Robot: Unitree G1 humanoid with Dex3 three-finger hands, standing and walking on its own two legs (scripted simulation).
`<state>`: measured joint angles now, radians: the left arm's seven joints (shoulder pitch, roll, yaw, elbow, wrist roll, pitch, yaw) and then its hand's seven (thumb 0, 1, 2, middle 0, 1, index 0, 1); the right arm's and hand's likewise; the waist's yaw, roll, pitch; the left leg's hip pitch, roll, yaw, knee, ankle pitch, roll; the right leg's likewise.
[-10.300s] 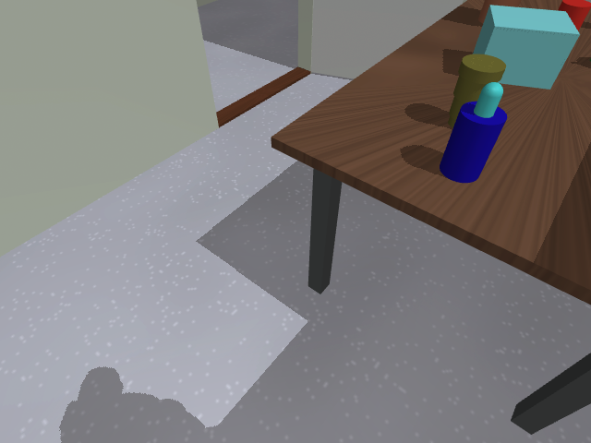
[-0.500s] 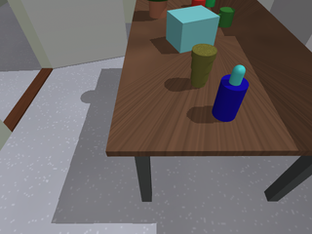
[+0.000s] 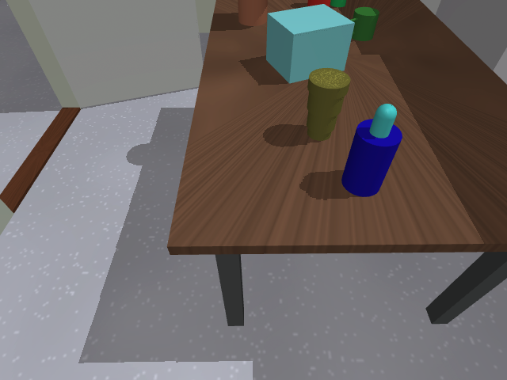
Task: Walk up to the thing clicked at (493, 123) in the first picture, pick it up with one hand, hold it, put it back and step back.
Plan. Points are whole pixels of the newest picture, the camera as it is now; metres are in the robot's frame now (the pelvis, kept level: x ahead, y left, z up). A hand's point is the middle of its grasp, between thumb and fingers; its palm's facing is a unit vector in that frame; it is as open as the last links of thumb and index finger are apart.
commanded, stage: stand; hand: right
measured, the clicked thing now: (373, 148) +0.56 -0.24 +0.04
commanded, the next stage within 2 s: rise first in 1.46 s
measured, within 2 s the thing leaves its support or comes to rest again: neither
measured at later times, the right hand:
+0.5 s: hand out of the picture +0.09 -0.25 -0.16, palm faces -0.03 +0.94 -0.35, open 7.4 cm
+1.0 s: hand out of the picture +0.07 -0.25 -0.16, palm faces -0.03 +0.94 -0.34, open 7.4 cm
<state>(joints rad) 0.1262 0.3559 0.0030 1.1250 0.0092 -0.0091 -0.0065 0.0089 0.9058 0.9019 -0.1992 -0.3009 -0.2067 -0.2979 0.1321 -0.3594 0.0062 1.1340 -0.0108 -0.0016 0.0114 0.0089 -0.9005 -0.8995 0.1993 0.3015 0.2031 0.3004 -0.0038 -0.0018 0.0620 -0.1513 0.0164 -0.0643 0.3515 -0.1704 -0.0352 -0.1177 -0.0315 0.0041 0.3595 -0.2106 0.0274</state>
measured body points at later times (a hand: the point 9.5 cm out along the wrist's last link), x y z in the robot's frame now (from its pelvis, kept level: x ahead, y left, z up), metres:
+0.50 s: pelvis +0.01 +0.00 +0.00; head +0.02 +0.00 +0.45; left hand +0.09 +0.30 -0.13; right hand +0.09 -0.30 -0.13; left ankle +0.02 +0.14 -0.75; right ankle -0.01 -0.14 -0.75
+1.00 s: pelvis +0.01 +0.00 +0.00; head +0.02 +0.00 +0.45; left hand +0.08 +0.30 -0.13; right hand +0.08 -0.30 -0.13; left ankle +0.02 +0.14 -0.75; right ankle -0.01 -0.14 -0.75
